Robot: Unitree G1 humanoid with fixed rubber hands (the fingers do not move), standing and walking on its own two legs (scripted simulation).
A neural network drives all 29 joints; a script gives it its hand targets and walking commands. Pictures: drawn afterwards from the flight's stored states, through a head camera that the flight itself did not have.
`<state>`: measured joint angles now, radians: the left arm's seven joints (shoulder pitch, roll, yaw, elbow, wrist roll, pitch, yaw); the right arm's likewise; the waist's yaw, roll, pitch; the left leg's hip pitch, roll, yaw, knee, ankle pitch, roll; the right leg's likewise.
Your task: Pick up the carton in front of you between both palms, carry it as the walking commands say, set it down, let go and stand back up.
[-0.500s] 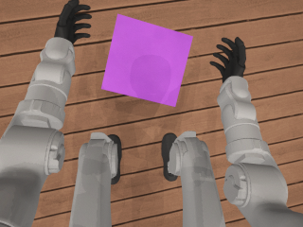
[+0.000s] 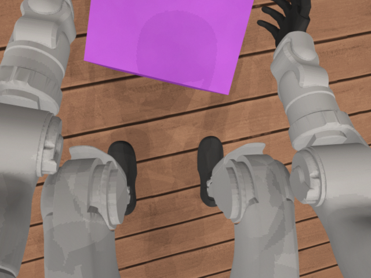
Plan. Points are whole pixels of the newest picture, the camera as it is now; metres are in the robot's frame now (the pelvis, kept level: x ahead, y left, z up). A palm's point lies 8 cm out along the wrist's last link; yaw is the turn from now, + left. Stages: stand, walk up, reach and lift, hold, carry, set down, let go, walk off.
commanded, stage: reach and lift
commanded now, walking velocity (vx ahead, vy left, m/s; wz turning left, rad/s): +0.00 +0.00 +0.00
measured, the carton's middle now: (168, 25) +0.52 +0.02 -0.25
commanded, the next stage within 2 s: none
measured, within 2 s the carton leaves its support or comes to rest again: leaves its support in 0.76 s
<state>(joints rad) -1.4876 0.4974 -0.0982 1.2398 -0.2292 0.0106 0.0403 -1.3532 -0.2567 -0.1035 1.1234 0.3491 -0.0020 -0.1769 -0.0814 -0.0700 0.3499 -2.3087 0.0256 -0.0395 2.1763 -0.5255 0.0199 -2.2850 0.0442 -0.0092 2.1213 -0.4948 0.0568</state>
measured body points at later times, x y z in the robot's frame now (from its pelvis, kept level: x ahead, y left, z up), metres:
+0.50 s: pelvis +0.00 +0.00 +0.01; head +0.36 +0.05 +0.27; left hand +0.56 +0.17 -0.18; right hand +0.52 -0.14 -0.17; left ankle +0.12 +0.12 -0.34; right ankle +0.14 -0.12 -0.34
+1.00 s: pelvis +0.01 +0.00 +0.02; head +0.30 +0.06 +0.36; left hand +0.53 +0.19 -0.08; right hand +0.51 -0.11 -0.07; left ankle +0.12 +0.12 -0.34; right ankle +0.14 -0.13 -0.34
